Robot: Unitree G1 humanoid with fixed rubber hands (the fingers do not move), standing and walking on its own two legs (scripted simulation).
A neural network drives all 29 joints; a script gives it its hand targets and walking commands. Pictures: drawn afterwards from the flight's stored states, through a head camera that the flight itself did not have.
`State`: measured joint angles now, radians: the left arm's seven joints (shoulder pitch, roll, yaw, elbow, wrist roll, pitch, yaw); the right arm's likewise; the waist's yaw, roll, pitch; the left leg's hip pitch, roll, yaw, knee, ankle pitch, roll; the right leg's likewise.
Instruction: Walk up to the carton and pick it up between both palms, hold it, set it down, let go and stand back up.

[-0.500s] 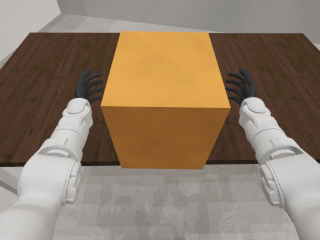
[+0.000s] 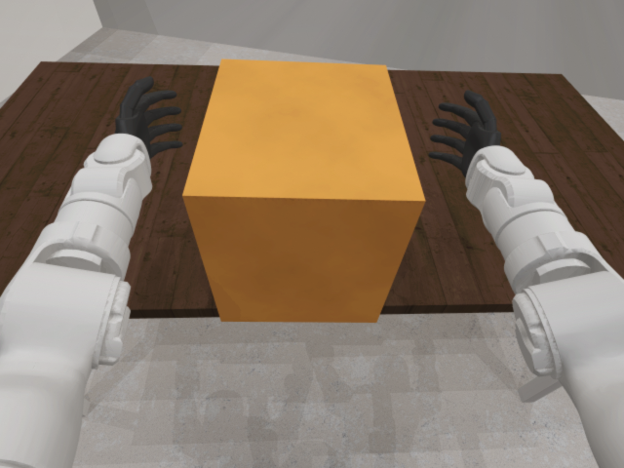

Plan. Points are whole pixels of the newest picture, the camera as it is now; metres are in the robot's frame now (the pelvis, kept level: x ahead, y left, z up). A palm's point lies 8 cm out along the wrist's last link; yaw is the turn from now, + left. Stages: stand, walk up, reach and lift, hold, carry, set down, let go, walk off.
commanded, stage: set down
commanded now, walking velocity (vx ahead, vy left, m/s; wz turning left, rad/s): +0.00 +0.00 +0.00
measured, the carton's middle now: (302, 195) +0.49 +0.05 +0.08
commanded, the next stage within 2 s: none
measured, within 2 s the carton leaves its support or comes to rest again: neither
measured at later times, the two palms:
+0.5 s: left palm (101, 85) +0.45 +0.27 +0.26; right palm (520, 107) +0.47 -0.18 +0.25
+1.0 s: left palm (103, 178) +0.39 +0.27 +0.18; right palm (505, 203) +0.40 -0.19 +0.17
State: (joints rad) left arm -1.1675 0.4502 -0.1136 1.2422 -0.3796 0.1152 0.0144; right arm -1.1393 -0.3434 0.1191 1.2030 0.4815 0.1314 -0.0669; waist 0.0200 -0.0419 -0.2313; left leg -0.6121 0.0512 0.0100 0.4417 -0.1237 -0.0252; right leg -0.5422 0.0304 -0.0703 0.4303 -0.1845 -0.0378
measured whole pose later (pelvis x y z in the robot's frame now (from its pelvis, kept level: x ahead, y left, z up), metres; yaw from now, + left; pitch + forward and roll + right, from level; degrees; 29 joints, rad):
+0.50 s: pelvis +0.01 +0.01 +0.01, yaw -1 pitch +9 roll -1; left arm -1.20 0.52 -0.04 0.97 -0.34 0.49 0.02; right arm -1.21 -0.46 0.13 1.08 0.54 0.37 -0.05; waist 0.03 -0.02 -0.13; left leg -0.41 0.04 0.02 0.36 -0.12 -0.01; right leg -0.33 0.03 -0.05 0.31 -0.15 -0.02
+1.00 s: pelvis +0.00 +0.01 +0.01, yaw -1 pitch +4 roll -1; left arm -0.72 0.45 0.10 0.48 -0.29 0.56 0.03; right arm -0.73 -0.36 0.01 0.66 0.43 0.35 -0.06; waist 0.02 -0.02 -0.07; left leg -0.32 0.04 0.02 0.36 -0.11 -0.01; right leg -0.25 0.03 -0.04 0.33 -0.15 -0.02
